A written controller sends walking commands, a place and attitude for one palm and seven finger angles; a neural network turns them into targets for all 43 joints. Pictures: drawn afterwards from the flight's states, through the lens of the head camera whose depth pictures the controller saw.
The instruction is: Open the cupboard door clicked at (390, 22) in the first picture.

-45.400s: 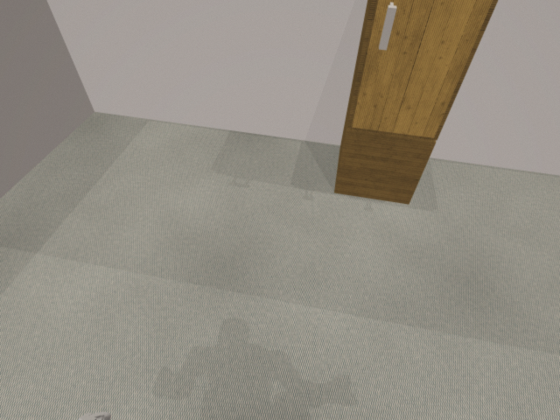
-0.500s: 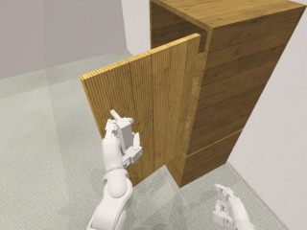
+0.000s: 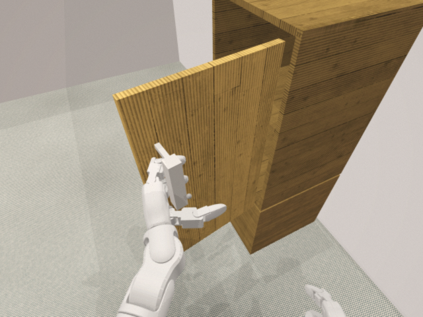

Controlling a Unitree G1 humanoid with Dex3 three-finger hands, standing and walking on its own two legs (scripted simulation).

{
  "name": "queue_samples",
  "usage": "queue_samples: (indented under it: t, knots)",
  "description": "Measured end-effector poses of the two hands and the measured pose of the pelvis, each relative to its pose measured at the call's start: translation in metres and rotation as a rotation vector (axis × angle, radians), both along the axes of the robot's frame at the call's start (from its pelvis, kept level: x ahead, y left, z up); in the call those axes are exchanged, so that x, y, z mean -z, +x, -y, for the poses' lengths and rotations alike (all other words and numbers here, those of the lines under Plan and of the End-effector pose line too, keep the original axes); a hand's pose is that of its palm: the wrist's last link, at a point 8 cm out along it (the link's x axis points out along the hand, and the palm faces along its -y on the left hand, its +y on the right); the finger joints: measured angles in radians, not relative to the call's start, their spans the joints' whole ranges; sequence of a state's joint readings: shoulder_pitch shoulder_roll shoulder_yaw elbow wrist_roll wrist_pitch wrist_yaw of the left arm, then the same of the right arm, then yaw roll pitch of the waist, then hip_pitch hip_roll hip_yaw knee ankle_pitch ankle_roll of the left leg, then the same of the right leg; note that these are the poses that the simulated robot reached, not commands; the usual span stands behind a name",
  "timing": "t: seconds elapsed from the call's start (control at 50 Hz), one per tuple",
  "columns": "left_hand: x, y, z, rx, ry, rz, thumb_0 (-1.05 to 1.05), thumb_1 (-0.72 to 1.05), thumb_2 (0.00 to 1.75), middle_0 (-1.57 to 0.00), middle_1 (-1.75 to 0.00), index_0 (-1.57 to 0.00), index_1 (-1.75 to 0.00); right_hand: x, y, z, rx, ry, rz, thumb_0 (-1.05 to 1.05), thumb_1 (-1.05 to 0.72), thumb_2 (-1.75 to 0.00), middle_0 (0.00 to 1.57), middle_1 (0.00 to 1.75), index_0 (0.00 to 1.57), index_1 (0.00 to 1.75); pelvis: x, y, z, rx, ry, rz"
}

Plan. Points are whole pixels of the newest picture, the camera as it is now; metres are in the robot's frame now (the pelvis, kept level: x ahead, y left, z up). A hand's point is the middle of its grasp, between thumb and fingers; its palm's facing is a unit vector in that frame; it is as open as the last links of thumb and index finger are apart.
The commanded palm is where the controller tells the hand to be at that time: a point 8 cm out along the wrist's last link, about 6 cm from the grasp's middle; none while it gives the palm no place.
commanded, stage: open thumb and fingers to let go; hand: left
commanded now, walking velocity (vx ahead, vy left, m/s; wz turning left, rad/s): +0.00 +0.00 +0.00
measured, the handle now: (169, 176) +0.35 +0.10 +0.10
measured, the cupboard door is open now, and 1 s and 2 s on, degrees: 98 100 100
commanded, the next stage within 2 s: slide the hand sideways off the handle in 0.32 s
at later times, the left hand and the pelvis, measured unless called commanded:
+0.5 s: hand (188, 202) +0.30 +0.06 +0.09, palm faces +0.17 -0.99 -0.04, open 15.5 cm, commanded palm +0.27 +0.10 +0.10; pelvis -0.03 +0.00 +0.00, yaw +1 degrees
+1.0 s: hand (174, 226) +0.25 +0.08 +0.09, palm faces -0.16 -0.99 -0.01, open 16.5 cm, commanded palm +0.22 +0.14 +0.10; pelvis -0.01 +0.01 +0.00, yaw -1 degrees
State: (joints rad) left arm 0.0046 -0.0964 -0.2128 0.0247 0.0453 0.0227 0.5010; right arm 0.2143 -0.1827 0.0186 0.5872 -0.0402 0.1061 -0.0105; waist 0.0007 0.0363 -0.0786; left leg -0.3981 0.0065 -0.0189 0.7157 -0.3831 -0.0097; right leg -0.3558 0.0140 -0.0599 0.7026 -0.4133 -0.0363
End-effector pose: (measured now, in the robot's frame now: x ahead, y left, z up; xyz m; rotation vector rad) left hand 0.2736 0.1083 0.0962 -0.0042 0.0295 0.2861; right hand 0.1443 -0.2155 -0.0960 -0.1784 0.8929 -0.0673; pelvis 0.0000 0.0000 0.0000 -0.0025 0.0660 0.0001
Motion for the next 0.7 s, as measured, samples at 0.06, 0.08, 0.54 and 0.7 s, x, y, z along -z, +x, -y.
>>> queue_samples:
  t: [0.06,0.08,0.54,0.7]
  knots:
    - [0.000,-0.001,0.001,-0.005,0.005,0.004,0.00,-0.34,0.37,-0.30,-1.17,-0.30,-1.17,-0.001,-0.004,0.003,0.006,-0.008,0.009,0.01,-0.91,-0.90,0.20,0.30,0.20,0.29,0.000,-0.004,0.000,0.001,-0.001,0.004]
    - [0.000,-0.001,0.001,-0.006,0.005,0.005,0.00,-0.37,0.36,-0.29,-1.14,-0.30,-1.15,-0.001,-0.004,0.004,0.006,-0.009,0.014,0.01,-0.91,-0.90,0.20,0.30,0.20,0.29,0.001,-0.005,0.000,0.001,-0.001,0.005]
    - [0.000,-0.009,-0.009,0.251,0.091,0.058,-0.01,-0.50,0.30,-0.26,-0.47,-0.20,-0.48,-0.008,-0.014,-0.009,-0.037,0.002,0.073,0.01,-0.91,-0.90,0.20,0.30,0.20,0.29,0.000,-0.030,-0.002,-0.014,0.000,0.029]
    - [-0.001,-0.010,-0.019,0.464,0.011,0.044,-0.01,-0.50,0.30,-0.17,-0.34,-0.11,-0.35,-0.009,-0.026,-0.008,-0.009,0.017,0.129,0.01,-0.91,-0.90,0.20,0.30,0.20,0.29,-0.001,-0.033,-0.010,-0.011,-0.003,0.033]
